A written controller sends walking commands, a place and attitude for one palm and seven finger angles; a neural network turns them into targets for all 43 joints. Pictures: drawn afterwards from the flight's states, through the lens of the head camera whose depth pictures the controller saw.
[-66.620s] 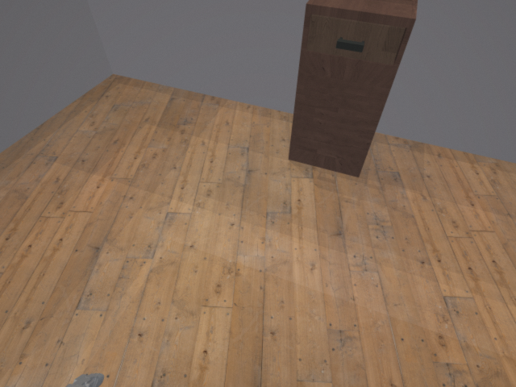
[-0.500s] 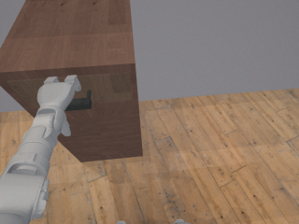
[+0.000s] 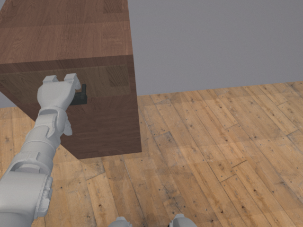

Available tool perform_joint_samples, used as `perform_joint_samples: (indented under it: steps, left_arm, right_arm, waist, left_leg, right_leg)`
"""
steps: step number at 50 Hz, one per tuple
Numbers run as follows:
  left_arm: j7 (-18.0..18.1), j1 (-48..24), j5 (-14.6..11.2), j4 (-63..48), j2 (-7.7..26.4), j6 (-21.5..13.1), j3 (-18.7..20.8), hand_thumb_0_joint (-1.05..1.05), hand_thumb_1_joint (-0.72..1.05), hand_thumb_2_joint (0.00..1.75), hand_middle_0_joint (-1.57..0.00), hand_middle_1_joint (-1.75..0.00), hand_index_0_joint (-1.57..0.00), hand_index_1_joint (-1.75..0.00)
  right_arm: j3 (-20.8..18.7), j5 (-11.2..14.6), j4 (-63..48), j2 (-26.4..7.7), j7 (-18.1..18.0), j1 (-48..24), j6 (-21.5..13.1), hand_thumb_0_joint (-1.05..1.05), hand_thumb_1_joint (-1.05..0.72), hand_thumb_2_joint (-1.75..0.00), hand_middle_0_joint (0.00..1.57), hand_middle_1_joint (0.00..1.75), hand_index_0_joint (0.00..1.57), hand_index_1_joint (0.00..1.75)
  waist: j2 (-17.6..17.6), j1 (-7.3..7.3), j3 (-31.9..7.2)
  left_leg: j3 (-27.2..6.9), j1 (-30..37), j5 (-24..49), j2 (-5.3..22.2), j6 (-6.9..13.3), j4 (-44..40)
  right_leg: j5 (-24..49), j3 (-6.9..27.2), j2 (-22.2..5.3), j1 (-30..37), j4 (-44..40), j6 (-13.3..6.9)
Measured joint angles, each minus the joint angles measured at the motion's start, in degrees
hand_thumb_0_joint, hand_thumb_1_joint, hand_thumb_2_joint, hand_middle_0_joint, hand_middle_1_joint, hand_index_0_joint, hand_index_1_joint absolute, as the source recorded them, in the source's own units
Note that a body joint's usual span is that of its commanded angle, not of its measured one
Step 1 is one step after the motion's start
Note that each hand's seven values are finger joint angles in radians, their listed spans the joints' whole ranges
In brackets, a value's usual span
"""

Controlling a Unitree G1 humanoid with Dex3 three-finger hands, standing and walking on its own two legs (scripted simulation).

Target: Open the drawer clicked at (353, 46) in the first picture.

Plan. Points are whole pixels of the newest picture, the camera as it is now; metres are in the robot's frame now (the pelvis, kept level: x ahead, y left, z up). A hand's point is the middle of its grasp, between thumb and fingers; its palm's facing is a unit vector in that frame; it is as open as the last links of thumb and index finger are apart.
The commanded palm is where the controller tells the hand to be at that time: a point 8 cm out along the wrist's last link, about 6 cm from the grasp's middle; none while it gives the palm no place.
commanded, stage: lower the fingers behind the handle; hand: left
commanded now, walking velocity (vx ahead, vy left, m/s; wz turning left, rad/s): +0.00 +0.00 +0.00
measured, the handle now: (69, 93) +0.50 +0.25 -0.01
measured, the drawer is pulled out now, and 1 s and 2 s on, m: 0.00 0.00 0.00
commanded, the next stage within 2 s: lift the hand off the handle in 0.82 s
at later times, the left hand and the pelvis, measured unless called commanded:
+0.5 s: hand (66, 106) +0.45 +0.24 +0.00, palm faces -0.03 +0.00 -1.00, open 13.8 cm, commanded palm +0.43 +0.25 +0.03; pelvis -0.02 +0.00 -0.01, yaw +0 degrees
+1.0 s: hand (67, 105) +0.46 +0.24 -0.01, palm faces -0.03 +0.00 -1.00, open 13.7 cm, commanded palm +0.44 +0.25 +0.03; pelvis -0.03 +0.00 -0.02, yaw +0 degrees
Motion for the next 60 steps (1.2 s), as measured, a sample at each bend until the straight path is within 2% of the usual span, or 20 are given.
perform_joint_samples:
  steps: [6, 26, 35, 42, 54, 60]
  left_arm:
    - [1.0, -0.4, 0.0, 0.3, 0.0, 0.4, -0.3, 0.00, -0.49, 0.30, -0.31, -1.23, -0.32, -1.20]
    - [1.3, -4.0, -0.2, 2.6, 1.4, 1.0, -2.0, 0.00, -0.49, 0.30, -0.26, -1.29, -0.32, -1.20]
    - [0.3, -6.0, -0.6, 3.6, 2.1, 1.8, -2.3, 0.00, -0.49, 0.30, -0.25, -1.30, -0.32, -1.20]
    - [-0.8, -6.7, -1.0, 4.0, 2.8, 1.1, -1.8, 0.00, -0.49, 0.30, -0.26, -1.30, -0.32, -1.21]
    - [1.2, -8.9, -0.6, 5.7, 2.5, 1.6, -2.6, 0.00, -0.49, 0.30, -0.29, -1.30, -0.33, -1.24]
    - [0.8, -10.4, -0.5, 7.1, 2.8, 1.9, -3.0, 0.00, -0.49, 0.30, -0.30, -1.29, -0.34, -1.25]
  right_arm:
    - [0.0, 0.0, 0.6, -0.2, 0.2, 0.2, 0.4, 0.00, -0.91, -0.90, 0.20, 0.30, 0.21, 0.30]
    - [1.1, 0.7, -1.4, -0.9, -0.4, -0.5, 0.3, 0.00, -0.91, -0.90, 0.20, 0.30, 0.21, 0.30]
    - [2.1, 1.1, -1.9, -0.8, -1.0, -0.4, 0.1, 0.00, -0.91, -0.90, 0.20, 0.30, 0.21, 0.30]
    - [2.3, 1.1, -2.0, -0.8, -1.2, 0.3, -0.2, 0.00, -0.91, -0.90, 0.20, 0.30, 0.21, 0.30]
    - [2.3, 0.9, -1.0, -1.0, -1.1, 0.8, -0.7, 0.00, -0.91, -0.90, 0.20, 0.30, 0.21, 0.30]
    - [2.8, 0.9, -1.3, -1.0, -1.2, 0.4, -0.8, 0.00, -0.91, -0.90, 0.20, 0.30, 0.21, 0.30]
  waist:
    - [0.0, 0.07, -0.4]
    - [-0.2, -0.40, -0.8]
    - [-0.2, -0.97, -0.3]
    - [-0.1, -1.43, -0.2]
    - [0.0, -1.63, -0.4]
    - [0.0, -2.16, -0.2]
  left_leg:
    - [-0.1, -1.2, -0.3, 0.0, 0.0, 1.0]
    - [-0.2, -6.2, -0.7, 0.0, 0.0, 5.1]
    - [-0.3, -7.5, -0.4, -0.1, 0.1, 5.9]
    - [-0.2, -8.5, -0.3, 0.0, 0.2, 6.5]
    - [-0.8, -10.5, -0.4, -0.3, 0.3, 7.9]
    - [-1.0, -11.0, 0.0, -0.3, 0.3, 8.1]
  right_leg:
    - [-0.3, 0.0, 0.0, -1.2, 1.1, 0.0]
    - [-0.9, -0.1, -0.1, -6.3, 5.4, 0.0]
    - [-0.6, -0.1, -0.1, -7.6, 6.2, 0.0]
    - [-0.4, 0.0, 0.0, -8.6, 6.7, 0.1]
    - [-0.6, -0.5, -0.3, -10.2, 7.7, 0.2]
    - [-0.2, -0.8, -0.3, -10.4, 7.7, 0.2]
